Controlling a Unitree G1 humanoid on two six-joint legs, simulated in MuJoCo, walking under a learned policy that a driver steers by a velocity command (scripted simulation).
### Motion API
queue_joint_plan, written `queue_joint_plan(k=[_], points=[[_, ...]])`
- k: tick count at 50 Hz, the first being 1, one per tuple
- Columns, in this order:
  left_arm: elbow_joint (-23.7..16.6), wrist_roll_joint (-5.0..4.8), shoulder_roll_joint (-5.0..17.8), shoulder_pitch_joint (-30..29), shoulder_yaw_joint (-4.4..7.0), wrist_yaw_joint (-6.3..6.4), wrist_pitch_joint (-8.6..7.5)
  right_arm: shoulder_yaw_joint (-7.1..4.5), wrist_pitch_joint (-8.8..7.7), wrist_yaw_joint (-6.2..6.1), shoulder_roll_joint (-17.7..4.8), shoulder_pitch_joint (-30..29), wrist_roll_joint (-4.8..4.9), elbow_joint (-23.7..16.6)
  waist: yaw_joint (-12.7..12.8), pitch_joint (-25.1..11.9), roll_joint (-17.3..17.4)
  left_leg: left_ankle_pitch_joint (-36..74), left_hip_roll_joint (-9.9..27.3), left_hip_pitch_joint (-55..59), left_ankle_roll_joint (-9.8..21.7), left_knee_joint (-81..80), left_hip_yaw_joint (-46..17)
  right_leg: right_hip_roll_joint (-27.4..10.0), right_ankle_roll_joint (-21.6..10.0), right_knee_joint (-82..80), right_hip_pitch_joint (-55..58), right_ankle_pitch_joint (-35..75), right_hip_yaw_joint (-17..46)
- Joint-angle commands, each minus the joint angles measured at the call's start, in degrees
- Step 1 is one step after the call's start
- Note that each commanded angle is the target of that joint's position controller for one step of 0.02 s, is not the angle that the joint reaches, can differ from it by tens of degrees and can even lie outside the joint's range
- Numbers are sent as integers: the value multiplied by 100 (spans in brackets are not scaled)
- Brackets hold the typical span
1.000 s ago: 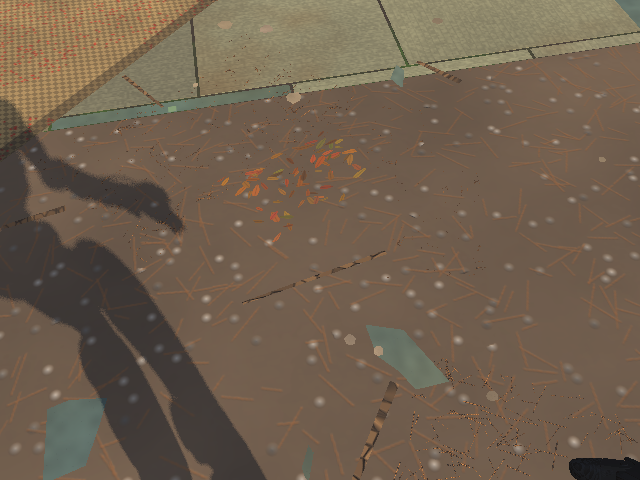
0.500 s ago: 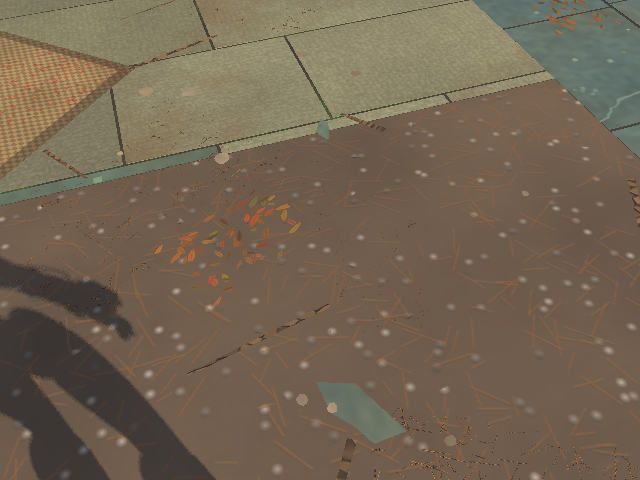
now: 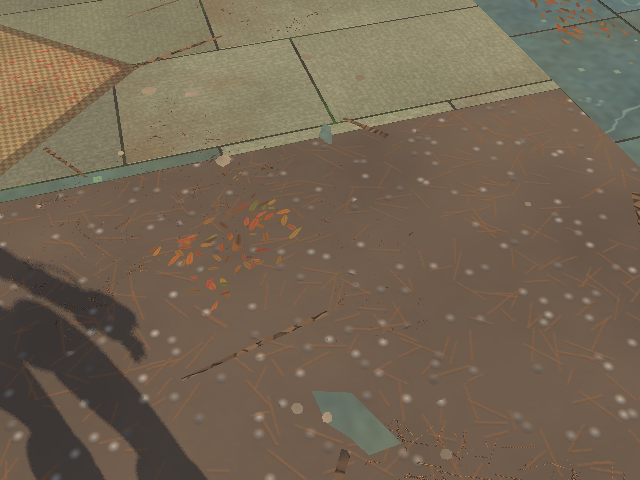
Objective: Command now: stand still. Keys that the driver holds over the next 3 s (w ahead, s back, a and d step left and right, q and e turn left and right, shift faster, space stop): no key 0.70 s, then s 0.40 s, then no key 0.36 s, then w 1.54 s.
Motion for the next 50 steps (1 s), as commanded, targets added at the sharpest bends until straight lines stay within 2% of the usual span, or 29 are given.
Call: queue_joint_plan(k=[1, 17, 35, 37, 40, 44, 47, 49, 50], points=[[-89, -2, 587, 196, 119, 25, -58, -125, -32, -34, -610, 2, 4, -89, -3, -152, -79, 1337, 88, 682, 165, -240, -64, -259, -83, -659, -614, 1466, 203], [537, -6, 488, 460, 33, 61, -59, -84, 12, -73, -507, 108, 10, 507, 1, 41, -57, 1031, 34, 637, 160, -427, -13, -202, -59, -866, -656, 1067, 101], [896, -19, 343, 782, -56, 68, -53, 10, 18, -86, -374, 378, 20, 783, 19, 151, -43, 877, -2, 529, 172, -488, 7, -164, -49, -931, -711, 893, 20], [833, -36, 483, 720, -15, 74, -55, -21, 11, -97, -502, 289, 38, 704, 37, 205, -28, 1358, 38, 423, 198, -397, -35, -203, -63, -805, -693, 1480, 47], [641, -65, 735, 628, 94, 146, -2, -94, 46, -169, -675, 144, 66, 477, 73, -68, -103, 1883, 5, 272, 275, -48, 22, -286, -200, -487, -553, 2405, 106], [437, -50, 865, 607, 190, 267, 149, -123, 196, -242, -593, 142, 36, 263, 112, -234, -348, 1822, -114, 52, 283, 395, 112, -590, -503, -447, -678, 2860, 423], [231, -43, 1026, 350, 254, 354, 203, -149, 265, -219, -568, 276, -27, 176, 50, -286, -655, 1136, -203, 128, 290, 926, 161, -964, -780, -548, -1078, 2812, 767], [17, -44, 1103, -152, 265, 410, 199, -163, 278, -160, -511, 542, -56, 182, -137, -286, -994, -39, -293, 280, 341, 1522, 206, -1314, -1014, -590, -1558, 2894, 1002], [-72, -63, 1097, -412, 262, 424, 187, -167, 265, -124, -508, 680, -58, 197, -239, -241, -993, -256, -266, 325, 391, 1609, 173, -1393, -1041, -481, -1707, 3001, 1011]])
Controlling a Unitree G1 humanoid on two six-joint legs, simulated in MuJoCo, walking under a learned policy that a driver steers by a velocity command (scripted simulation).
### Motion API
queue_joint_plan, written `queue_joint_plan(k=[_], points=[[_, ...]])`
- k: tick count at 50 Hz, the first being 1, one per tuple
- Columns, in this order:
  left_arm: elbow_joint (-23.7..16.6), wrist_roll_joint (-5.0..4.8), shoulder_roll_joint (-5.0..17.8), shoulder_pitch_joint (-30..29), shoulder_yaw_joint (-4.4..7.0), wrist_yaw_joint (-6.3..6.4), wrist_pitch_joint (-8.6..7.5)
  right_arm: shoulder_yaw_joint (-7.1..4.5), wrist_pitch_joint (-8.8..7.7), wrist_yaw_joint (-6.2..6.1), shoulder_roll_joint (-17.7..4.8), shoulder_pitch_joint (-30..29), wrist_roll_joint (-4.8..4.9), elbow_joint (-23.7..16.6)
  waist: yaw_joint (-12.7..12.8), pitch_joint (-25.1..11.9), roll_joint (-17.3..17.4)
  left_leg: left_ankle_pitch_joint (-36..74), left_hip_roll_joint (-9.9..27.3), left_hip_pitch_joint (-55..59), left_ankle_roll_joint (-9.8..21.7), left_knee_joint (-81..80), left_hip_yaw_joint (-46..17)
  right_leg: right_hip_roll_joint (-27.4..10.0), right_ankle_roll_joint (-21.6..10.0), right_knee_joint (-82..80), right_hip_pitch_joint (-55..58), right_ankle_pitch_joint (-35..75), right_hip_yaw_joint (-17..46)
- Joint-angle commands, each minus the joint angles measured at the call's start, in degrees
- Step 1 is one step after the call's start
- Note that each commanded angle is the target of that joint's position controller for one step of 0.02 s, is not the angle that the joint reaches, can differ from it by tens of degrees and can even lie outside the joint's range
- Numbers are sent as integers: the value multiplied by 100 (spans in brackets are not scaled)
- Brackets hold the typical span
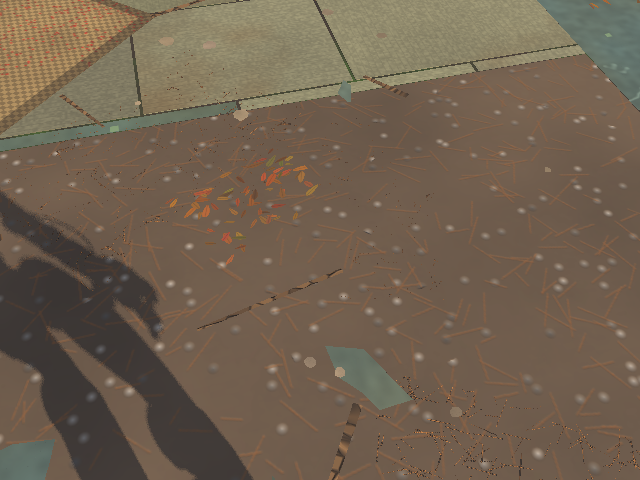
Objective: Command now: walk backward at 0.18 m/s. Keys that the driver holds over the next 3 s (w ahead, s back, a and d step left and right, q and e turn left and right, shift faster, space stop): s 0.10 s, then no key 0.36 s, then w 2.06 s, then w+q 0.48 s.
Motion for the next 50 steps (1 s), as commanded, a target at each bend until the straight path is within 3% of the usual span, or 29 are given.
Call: queue_joint_plan(k=[1, 2, 3, 4, 5, 6, 7, 9, 11, 13, 15, 17, 18, 19, 20, 21, 22, 24, 25, 26, 28, 31, 41, 43, 45, 47, 48, 49, 50], points=[[-481, -59, 867, -582, 171, 85, -54, -78, -32, 81, -316, 909, -29, -77, -472, -451, -837, 321, -21, 1073, 236, 293, 33, -1220, -940, -580, -989, 2743, 990], [-402, -87, 763, -186, 187, 74, -41, -122, -84, 114, -631, 715, -108, -202, -245, -428, 296, 2204, 527, 1134, 452, -938, -661, -470, -469, 383, -983, 1732, 464], [-414, -64, 476, -66, 138, 129, 34, -186, -113, 129, -1170, 801, -199, -265, -266, -502, 1829, 3591, 1850, 1064, 1369, -2081, -2239, 720, 28, 2082, -1408, -993, -335], [-357, -33, 439, 62, 152, 119, 84, -68, -211, 121, -951, 908, -341, -350, -340, -1033, 1712, 3131, 2203, 864, 1767, -2348, -2898, 835, 67, 3827, -1176, -2528, 762], [-240, -140, 552, 231, 201, 96, 136, -32, -288, 123, -875, 504, -307, -505, -132, -881, 1058, 2527, 2030, 493, 1647, -2287, -2393, 902, -23, 4639, -1135, -2205, 1199], [-108, -149, 629, 386, 244, 91, 180, -22, -331, 133, -893, -66, -183, -710, 110, -696, 594, 1623, 1676, 223, 1365, -2333, -1842, 845, -1, 4801, -1061, -1633, 1153], [-13, -72, 700, 499, 283, 94, 193, -19, -351, 135, -874, -402, -50, -833, 198, -633, 342, 571, 1448, 230, 1131, -2441, -1600, 751, 71, 4737, -1049, -1124, 1048], [-37, -1, 684, 501, 285, 54, 147, 37, -298, 49, -698, -552, 68, -845, 247, -671, 583, -300, 1045, 320, 880, -2609, -1190, 702, 263, 4377, -823, -638, 549], [-86, -72, 592, 446, 226, 15, 115, 76, -243, -56, -575, -325, 82, -761, 142, -697, 810, -305, 986, 808, 866, -2680, -1070, 477, 399, 3271, -720, -624, 130], [-61, -114, 465, 454, 155, -24, 114, 24, -211, -121, -714, -64, 93, -656, 10, -710, 977, -415, 1047, 1018, 852, -2773, -1148, 264, 428, 1870, -212, -912, -63], [-6, -121, 443, 533, 120, -138, 106, -66, -167, -152, -915, 222, 164, -559, -138, -598, 1233, -671, 1186, 1036, 834, -2869, -1390, 33, 205, 495, 293, -1078, 6], [257, -91, 437, 984, 103, -295, 125, -137, -107, -157, -989, 289, 300, -578, -62, -374, 1048, -1039, 1089, 711, 685, -2907, -1384, 83, -145, -945, 816, -296, -341], [421, -36, 349, 1184, 58, -384, 153, -148, -89, -130, -891, 281, 324, -635, -21, -154, 717, -1229, 792, 491, 483, -2704, -1102, 210, -367, -1634, 879, 23, -474], [483, 44, 299, 1326, 17, -437, 160, -150, -90, -70, -739, 512, 255, -581, -81, -293, -15, -1355, 474, 132, 294, -1914, -711, -135, -524, -1829, 1144, -49, -2], [344, 70, 466, 1199, -5, -420, 199, -60, -131, 39, -286, 668, 78, -569, -239, -582, -1508, -1431, -109, -604, 43, -333, 59, -1211, -768, -1682, 1317, 388, 1145], [78, 402, 911, 766, 55, -491, 12, -190, -217, 28, -577, -386, 141, -951, 176, 158, -1857, -1715, -414, -750, 94, 144, -126, -2294, -1490, -2538, -812, -218, 2361], [-26, 515, 851, 297, 26, -447, -223, -307, -233, 16, -903, -488, 196, -875, -35, 500, -1047, -1168, -311, -510, 121, 840, -620, -1918, -1443, -2747, -1048, -739, 2145], [-119, 210, 610, -283, -46, -340, -508, -308, -176, 35, -698, 309, 41, -397, -432, 276, -914, -333, -276, -637, 71, 1211, -780, -1335, -960, -2638, -325, -576, 1459], [-68, 62, 554, -156, -57, -310, -556, -321, -183, 59, -722, 451, 12, -292, -388, 295, -872, -55, -134, -943, -13, 1246, -662, -1341, -846, -2661, 136, -687, 1461], [65, -26, 602, 290, -42, -273, -551, -320, -234, 99, -721, 273, 61, -312, -192, 287, -883, 48, -104, -1329, -74, 1404, -381, -1383, -840, -2772, 636, -879, 1565], [256, -41, 606, 952, -39, -248, -536, -283, -338, 167, -638, -223, 157, -468, 118, 368, -781, 146, 86, -2131, -128, 1380, -169, -1533, -925, -2899, 1523, -893, 1770], [315, -4, 624, 1427, 0, -258, -558, -212, -512, 232, -489, -594, 166, -598, 388, 349, -702, 295, 269, -2520, -147, 1024, 12, -1571, -1001, -2930, 2229, -353, 1637], [196, -72, 827, 1646, 169, -377, -587, 24, -852, 489, -294, -1320, 238, -997, 542, 458, -764, 437, 246, -1567, 43, -454, 481, -1581, -1260, -2918, 1758, 635, 1015], [180, -113, 872, 1577, 203, -391, -571, 40, -880, 553, -345, -1337, 255, -1077, 405, 413, -829, 430, 214, -1142, 170, -652, 510, -1669, -1208, -2803, 1653, 1023, 935], [88, -139, 978, 1268, 240, -394, -553, -36, -894, 577, -540, -849, 263, -997, -20, 135, -921, 618, 32, -54, 336, -876, 610, -1654, -1033, -2380, 1351, 2137, 730], [-39, -99, 890, 1022, 196, -396, -564, -292, -874, 497, -990, 655, 273, -543, -784, -863, -658, 710, -98, 2248, 611, -1021, 591, -1125, -669, -525, 621, 3679, 134], [-241, 50, 634, 980, 81, -410, -588, -412, -829, 407, -1450, 1715, 198, -371, -1134, -1745, 290, -279, 1214, 3825, 1004, -1237, -1029, -705, -392, 1532, -587, 2089, -175], [-343, -47, -50, 1429, -70, -422, -734, -373, -843, 471, -1630, 1831, 77, -350, -725, -2189, 1653, -1612, 2331, 4641, 1730, -2351, -3876, 251, -170, 3161, -2260, -1308, 168], [-316, -233, 580, 1135, 75, -431, -849, -222, -900, 514, -1123, 1323, 93, -427, -693, -1463, 999, -1917, 2185, 3948, 1564, -2668, -3803, -122, -292, 3908, -2778, -1132, 687]])
Over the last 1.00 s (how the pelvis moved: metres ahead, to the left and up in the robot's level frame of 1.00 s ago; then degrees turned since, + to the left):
-0.04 0.02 -0.01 1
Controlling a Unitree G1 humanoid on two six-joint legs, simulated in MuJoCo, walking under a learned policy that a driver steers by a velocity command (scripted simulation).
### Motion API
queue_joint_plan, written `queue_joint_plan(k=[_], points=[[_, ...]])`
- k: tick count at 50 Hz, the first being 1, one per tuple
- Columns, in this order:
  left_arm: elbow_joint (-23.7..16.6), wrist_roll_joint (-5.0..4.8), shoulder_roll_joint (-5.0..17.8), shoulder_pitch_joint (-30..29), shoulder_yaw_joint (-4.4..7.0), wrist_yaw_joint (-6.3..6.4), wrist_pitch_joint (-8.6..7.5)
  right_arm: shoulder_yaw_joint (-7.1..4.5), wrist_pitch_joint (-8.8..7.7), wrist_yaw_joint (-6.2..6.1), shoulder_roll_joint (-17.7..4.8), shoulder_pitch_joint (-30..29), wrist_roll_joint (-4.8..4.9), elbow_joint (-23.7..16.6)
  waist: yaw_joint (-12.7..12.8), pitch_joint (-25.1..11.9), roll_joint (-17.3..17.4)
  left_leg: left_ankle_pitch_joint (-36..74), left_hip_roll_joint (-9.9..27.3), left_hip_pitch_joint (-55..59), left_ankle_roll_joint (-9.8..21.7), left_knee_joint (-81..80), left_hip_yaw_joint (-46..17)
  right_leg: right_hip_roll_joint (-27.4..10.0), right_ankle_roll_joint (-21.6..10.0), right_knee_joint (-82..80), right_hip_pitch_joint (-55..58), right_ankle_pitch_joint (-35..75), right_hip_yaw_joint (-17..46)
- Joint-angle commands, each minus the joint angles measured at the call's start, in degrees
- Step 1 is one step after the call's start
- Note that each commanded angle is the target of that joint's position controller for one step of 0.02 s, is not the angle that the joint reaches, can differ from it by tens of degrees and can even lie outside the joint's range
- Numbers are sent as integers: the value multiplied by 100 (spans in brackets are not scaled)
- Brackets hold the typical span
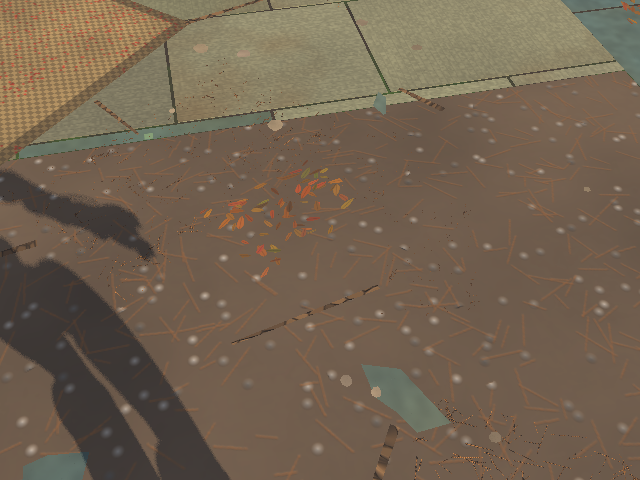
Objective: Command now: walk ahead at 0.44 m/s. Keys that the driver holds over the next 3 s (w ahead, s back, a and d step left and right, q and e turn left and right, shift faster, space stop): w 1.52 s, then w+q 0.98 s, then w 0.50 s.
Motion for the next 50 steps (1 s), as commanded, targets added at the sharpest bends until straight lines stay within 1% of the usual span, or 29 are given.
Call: queue_joint_plan(k=[1, 2, 3, 4, 6, 7, 10, 13, 15, 18, 21, 22, 23, 24, 25, 26, 27, 28, 29, 30, 31, 33, 35, 38, 41, 45, 48, 49, 50], points=[[-719, -215, 707, -504, 109, -40, -367, -180, -20, 11, -859, 1527, -31, 197, -785, -493, 915, -1823, 2108, 3263, 1050, -2045, -3544, -211, -315, 2884, -3855, 360, 337], [-688, -169, 681, -613, 117, -12, -361, -126, -29, 47, -706, 1117, -47, 85, -586, -231, 469, -1044, 1834, 2586, 917, -2149, -2847, -492, -311, 2683, -3550, 929, 211], [-678, -73, 641, -673, 159, 11, -325, -95, -31, 77, -587, 909, -99, 29, -446, -69, 378, -453, 1565, 2096, 831, -2265, -2300, -650, -274, 2397, -3311, 1301, 165], [-655, -40, 551, -580, 169, 3, -260, -65, -29, 84, -500, 858, -147, 45, -302, -68, 505, -55, 1348, 1808, 766, -2370, -1865, -766, -255, 2248, -3002, 1539, 152], [-670, -5, 393, -553, 169, -7, -160, -57, -53, 75, -496, 1051, -133, 153, -213, -6, 562, 756, 1190, 1569, 821, -2475, -1424, -807, -177, 2074, -2924, 1740, 23], [-744, 15, 412, -691, 186, 1, -124, -57, -68, 55, -547, 1161, -129, 209, -201, 81, 520, 1089, 1162, 1517, 853, -2520, -1273, -818, -118, 1934, -3073, 1891, -17], [-1085, 78, 411, -1464, 190, 7, -121, -58, -48, -48, -681, 1492, -136, 317, -347, 273, 381, 1736, 1149, 1630, 880, -2595, -1066, -799, 51, 1025, -3615, 2581, -77], [-1336, 65, 250, -2195, 111, -72, -192, -36, -1, -134, -734, 1773, -118, 358, -553, 342, 381, 1890, 964, 1674, 694, -2651, -746, -589, 35, -292, -3391, 3411, -281], [-1496, 39, 172, -2678, 55, -141, -216, -37, 19, -174, -787, 2092, -75, 444, -715, 395, 327, 1806, 1007, 1919, 635, -2678, -709, -449, 0, -849, -3320, 3642, -401], [-1730, 7, 161, -3183, 8, -257, -253, -35, 109, -194, -782, 2483, -48, 580, -828, 483, 310, 1996, 1234, 2645, 687, -2445, -731, -306, -104, -1363, -3533, 3462, -414], [-1898, -14, 280, -3350, 18, -378, -308, -78, 205, -229, -863, 2517, -52, 591, -675, 393, 405, 2829, 1492, 3205, 672, -1992, -750, -157, -315, -1621, -3385, 2917, -443], [-1874, -12, 409, -3155, 66, -386, -313, -101, 225, -241, -941, 2429, -66, 549, -511, 197, 514, 3684, 1500, 3292, 621, -1698, -731, -2, -405, -1642, -2963, 2682, -536], [-1794, -8, 593, -2770, 146, -370, -306, -124, 255, -247, -1021, 2365, -91, 514, -273, -148, 678, 4748, 1465, 3353, 571, -1180, -702, 202, -518, -1582, -2327, 2446, -669], [-1557, -11, 837, -1896, 270, -334, -297, -108, 300, -241, -1007, 2231, -114, 468, 203, -695, 713, 5348, 1255, 3133, 445, -159, -525, 357, -711, -1736, -1135, 2604, -787], [-1294, 61, 1136, -791, 370, -265, -274, -36, 288, -234, -892, 2162, -161, 341, 639, -1472, 561, 4270, 1039, 1915, 295, 1331, -449, -305, -1052, -1447, 821, 2867, -96], [-1114, 184, 1633, -72, 500, -239, -241, 174, 168, -149, -133, 2931, -157, 279, 337, -2479, -822, 821, -63, -553, -126, 3775, -308, -1900, -2059, -1689, 3182, 1837, 2747], [-1080, 131, 1131, -105, 343, -231, -214, 145, 3, -100, -361, 2834, -61, 411, 408, -2777, -954, -2129, -295, -1292, -66, 4581, -1159, -2192, -2138, -2543, 3341, 1610, 4080], [-1138, 60, 880, -682, 249, -211, -201, 1, -93, -69, -851, 2215, 110, 172, 302, -1632, -798, -1918, 102, -1810, 12, 4781, -1130, -1963, -1778, -2699, 2454, 1513, 3115], [-1246, 62, 709, -1195, 190, -205, -201, -5, -133, -88, -881, 1791, 154, 59, 122, -952, -307, -1389, 428, -1735, 37, 4482, -949, -1716, -1562, -2898, 1410, 1876, 2251], [-1270, 99, 572, -1525, 149, -236, -220, -26, -111, -125, -779, 1609, 95, 26, -93, -490, 21, -1045, 633, -1546, -3, 4035, -828, -1471, -1426, -3130, 544, 2255, 1708], [-1281, 148, 433, -1702, 104, -258, -258, -61, -30, -154, -711, 1703, 30, 59, -311, -318, -73, -811, 814, -1161, -23, 3731, -846, -1244, -1316, -3349, -17, 2464, 1290], [-1201, 134, 479, -1733, 121, -297, -313, -18, 129, -174, -387, 1980, -24, 122, -515, -250, -211, -628, 904, -764, -130, 3422, -779, -1112, -1380, -3673, -600, 2651, 925], [-1088, 135, 635, -1613, 161, -261, -346, -31, 199, -203, -404, 1748, -64, -2, -548, -74, -237, -249, 978, -980, -264, 2974, -719, -1048, -1436, -3874, -795, 2844, 598], [-951, 117, 771, -1326, 194, -147, -305, -40, 173, -197, -437, 1037, -115, -251, -366, 86, -204, 793, 993, -1374, -384, 1829, -660, -918, -1327, -3967, -609, 2909, 268], [-840, 63, 886, -1048, 211, -85, -259, 11, 107, -137, -318, 381, -93, -418, -133, 157, -185, 1617, 757, -1090, -390, 647, -447, -782, -1137, -3947, -509, 2806, -38], [-612, -9, 968, -627, 242, -66, -174, 27, 72, -32, -390, -228, -24, -661, 60, 270, -216, 1462, 625, -1246, -293, -2, -475, -1119, -1095, -3673, 273, 2652, 81], [-561, -22, 1051, -645, 283, -24, -71, -23, 16, 57, -574, -190, -16, -759, -119, 181, -304, 818, 533, -1063, -65, -267, -483, -1396, -940, -3256, 815, 3079, 222], [-582, -20, 1095, -748, 294, -14, -36, -68, -2, 66, -669, 71, -15, -707, -300, 27, -366, 633, 410, -640, 21, -341, -363, -1373, -864, -2941, 872, 3692, 179], [-608, -9, 1057, -862, 274, -10, 3, -170, -9, 50, -829, 695, -28, -523, -652, -344, -325, 605, 215, 233, 150, -480, -177, -1141, -736, -2169, 789, 4572, -30]])
Over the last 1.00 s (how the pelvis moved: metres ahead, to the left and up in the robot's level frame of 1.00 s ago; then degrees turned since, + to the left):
0.03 0.06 0.00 -1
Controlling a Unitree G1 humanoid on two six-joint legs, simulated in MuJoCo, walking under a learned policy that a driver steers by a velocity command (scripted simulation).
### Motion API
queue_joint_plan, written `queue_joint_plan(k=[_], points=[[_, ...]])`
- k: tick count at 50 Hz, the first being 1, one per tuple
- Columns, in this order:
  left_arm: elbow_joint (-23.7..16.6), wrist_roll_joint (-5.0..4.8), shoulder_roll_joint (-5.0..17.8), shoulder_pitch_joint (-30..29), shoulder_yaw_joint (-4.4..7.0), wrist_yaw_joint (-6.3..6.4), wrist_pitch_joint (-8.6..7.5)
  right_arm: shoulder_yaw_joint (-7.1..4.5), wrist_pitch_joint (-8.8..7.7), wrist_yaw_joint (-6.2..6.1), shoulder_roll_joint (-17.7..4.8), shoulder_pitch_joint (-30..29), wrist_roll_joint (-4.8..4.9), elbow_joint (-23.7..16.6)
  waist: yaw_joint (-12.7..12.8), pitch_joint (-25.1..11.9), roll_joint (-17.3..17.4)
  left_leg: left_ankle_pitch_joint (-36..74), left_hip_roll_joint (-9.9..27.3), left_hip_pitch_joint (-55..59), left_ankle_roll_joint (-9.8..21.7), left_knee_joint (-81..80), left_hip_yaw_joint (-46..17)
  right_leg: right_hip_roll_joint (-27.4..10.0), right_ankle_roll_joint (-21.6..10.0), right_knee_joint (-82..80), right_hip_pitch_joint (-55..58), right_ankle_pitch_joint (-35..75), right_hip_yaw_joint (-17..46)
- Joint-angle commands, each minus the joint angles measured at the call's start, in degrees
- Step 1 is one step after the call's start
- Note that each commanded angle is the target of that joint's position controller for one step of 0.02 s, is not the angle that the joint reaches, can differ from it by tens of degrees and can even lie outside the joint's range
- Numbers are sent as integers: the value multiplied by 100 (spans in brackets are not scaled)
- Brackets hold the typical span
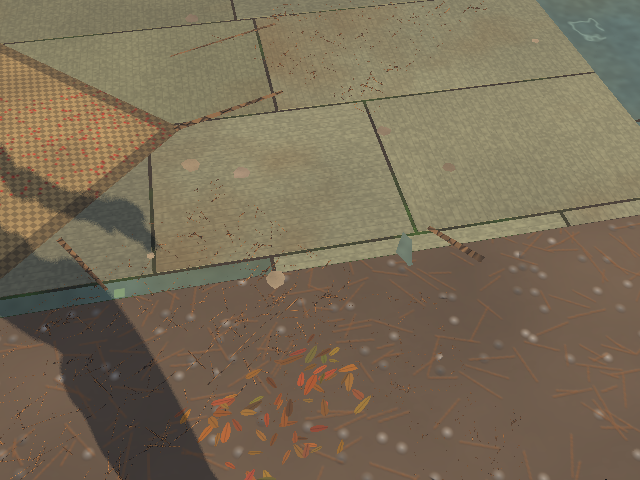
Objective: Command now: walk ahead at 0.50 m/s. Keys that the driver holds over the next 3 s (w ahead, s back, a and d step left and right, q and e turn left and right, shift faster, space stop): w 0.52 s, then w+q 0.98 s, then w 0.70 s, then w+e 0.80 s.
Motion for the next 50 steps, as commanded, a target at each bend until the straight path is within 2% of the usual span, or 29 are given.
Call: queue_joint_plan(k=[1, 2, 3, 4, 5, 6, 7, 8, 10, 12, 14, 18, 23, 26, 27, 28, 29, 30, 31, 32, 33, 34, 36, 37, 39, 42, 45, 48, 50], points=[[-327, 57, 737, -206, 105, 53, 39, -445, -91, -46, -1187, 1561, -22, 132, -1073, -973, -380, -194, 17, 2381, 434, -17, -32, -1106, -638, 2081, -710, 3707, 283], [-494, 137, 202, 347, -72, 22, -40, -589, -63, -86, -1817, 2285, -143, 238, -980, -1869, 839, -552, 1480, 4568, 1190, -86, -2261, -361, -261, 4326, -2723, 1721, -25], [-409, 57, 89, 473, -125, -7, -174, -522, -34, -45, -1579, 2441, -73, 313, -974, -2307, 1552, -1437, 1994, 5243, 1691, -1105, -4277, 204, -134, 5500, -4019, -1231, 583], [-482, -101, 700, 39, 21, -42, -270, -392, -48, -31, -1181, 2082, -31, 244, -1007, -1547, 956, -1880, 1809, 4718, 1397, -1211, -3717, -185, -246, 6012, -4633, -1073, 945], [-604, -154, 774, -395, 31, -47, -314, -330, -49, -42, -964, 1650, -48, 123, -901, -963, 600, -1624, 1596, 3967, 1173, -1263, -2881, -498, -338, 5911, -4727, -556, 792], [-630, -82, 719, -607, 39, -16, -302, -279, -53, -28, -813, 1256, -86, 64, -728, -532, 222, -1090, 1357, 3167, 1064, -1440, -2273, -747, -321, 5535, -4517, -73, 668], [-623, -4, 691, -628, 81, 11, -243, -230, -77, -17, -647, 1035, -128, 30, -557, -331, 254, -682, 1146, 2645, 976, -1615, -1850, -930, -304, 5168, -4207, 251, 688], [-594, 19, 580, -526, 76, 9, -170, -218, -88, -6, -614, 968, -155, 44, -437, -280, 349, -444, 1039, 2332, 962, -1780, -1611, -996, -274, 5014, -3902, 447, 685], [-580, 43, 390, -447, 54, 22, -59, -246, -139, -11, -699, 1067, -127, 131, -337, -217, 288, 101, 965, 2098, 1060, -2000, -1251, -1032, -178, 4734, -3789, 675, 620], [-711, 84, 373, -759, 58, 41, -21, -288, -149, -65, -835, 1229, -115, 233, -364, -72, 151, 531, 958, 2160, 1111, -2126, -1003, -1053, -57, 4235, -4122, 1116, 595], [-834, 107, 328, -1120, 52, 33, -31, -293, -109, -129, -866, 1394, -98, 321, -448, 7, 106, 737, 881, 2313, 1044, -2170, -758, -1034, 20, 3578, -4335, 1691, 558], [-1047, 68, 160, -1894, -23, -47, -93, -288, -54, -196, -919, 1710, -46, 467, -712, 201, 141, 472, 689, 2410, 858, -2260, -355, -815, 10, 2232, -4094, 2650, 321], [-1357, 12, 198, -2607, -60, -209, -170, -318, 83, -225, -975, 2167, -3, 728, -898, 422, 151, 631, 1052, 3299, 842, -1917, -426, -644, -162, 1503, -4298, 2334, 284], [-1367, 11, 402, -2363, 4, -281, -213, -367, 159, -264, -1080, 2032, 16, 744, -615, 209, 300, 1736, 1198, 3668, 696, -1394, -434, -457, -397, 1306, -3744, 1737, 184], [-1271, 31, 541, -1954, 82, -265, -224, -374, 184, -266, -1110, 1950, 22, 729, -358, -60, 362, 2657, 1103, 3584, 625, -884, -404, -269, -502, 1225, -3001, 1648, 45], [-1003, 46, 785, -1050, 223, -220, -228, -327, 212, -263, -1010, 1866, 9, 697, 98, -599, 271, 3039, 804, 3225, 479, 120, -244, -175, -669, 1130, -1706, 1842, -14], [-789, 140, 1194, 37, 345, -147, -223, -229, 200, -261, -813, 1870, -81, 547, 463, -1466, -217, 1599, 451, 1960, 288, 1803, -65, -1130, -1023, 1396, 200, 2030, 993], [-658, 159, 1591, 379, 426, -149, -190, 4, 80, -203, 22, 2670, -57, 518, 78, -2307, -1738, -2519, -621, -363, -76, 3867, -53, -2575, -1917, 867, 2214, 1061, 3681], [-699, 113, 998, 374, 273, -135, -182, -146, -30, -187, -632, 2320, 91, 608, 334, -2261, -1260, -3208, -460, -940, -27, 4577, -880, -2546, -1797, 372, 2024, 387, 4154], [-752, 105, 777, -91, 196, -102, -196, -253, -81, -186, -951, 1786, 230, 421, 270, -1305, -1050, -2779, -182, -1309, 34, 4687, -812, -2374, -1488, 227, 1241, 521, 3211], [-810, 122, 622, -521, 145, -91, -212, -254, -82, -224, -909, 1512, 216, 369, 81, -836, -666, -2246, 125, -1138, 25, 4445, -662, -2155, -1313, 45, 401, 901, 2505], [-809, 143, 441, -819, 102, -106, -235, -288, -37, -257, -832, 1392, 137, 366, -78, -456, -562, -1918, 286, -924, -5, 4126, -630, -1954, -1205, -181, -294, 1215, 1978], [-761, 214, 289, -1064, 74, -128, -294, -307, 140, -258, -575, 1672, 120, 442, -377, -254, -733, -1555, 474, -338, -19, 3841, -667, -1724, -1099, -571, -1025, 1437, 1297], [-717, 209, 320, -1080, 90, -126, -323, -297, 213, -254, -441, 1710, 124, 436, -440, -168, -687, -1489, 507, -303, -40, 3755, -651, -1712, -1130, -705, -1201, 1622, 1053], [-637, 220, 459, -1077, 140, -87, -356, -312, 314, -267, -389, 1527, 98, 310, -501, 23, -587, -1114, 536, -581, -95, 3504, -688, -1709, -1144, -872, -1313, 1941, 619], [-541, 233, 566, -957, 183, 10, -327, -330, 312, -221, -385, 1154, 48, 136, -441, 148, -506, -230, 504, -947, -171, 2697, -692, -1618, -1076, -948, -1106, 2229, 50], [-510, 202, 676, -873, 206, 77, -276, -277, 260, -105, -285, 604, 23, -52, -268, 272, -426, 470, 430, -807, -159, 1715, -324, -1514, -950, -978, -977, 2365, -467], [-403, 137, 801, -539, 252, 113, -182, -220, 254, -1, -219, 9, 17, -332, -29, 462, -327, 459, 365, -981, -79, 1132, -47, -1686, -930, -865, -441, 2509, -694], [-342, 81, 864, -381, 285, 115, -88, -213, 263, 70, -242, -234, 27, -520, 20, 528, -355, 126, 298, -1129, 17, 905, 93, -1829, -883, -636, 35, 2829, -789]])
Over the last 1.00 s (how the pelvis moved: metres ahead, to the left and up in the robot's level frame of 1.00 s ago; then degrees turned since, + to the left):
0.57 0.03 0.00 1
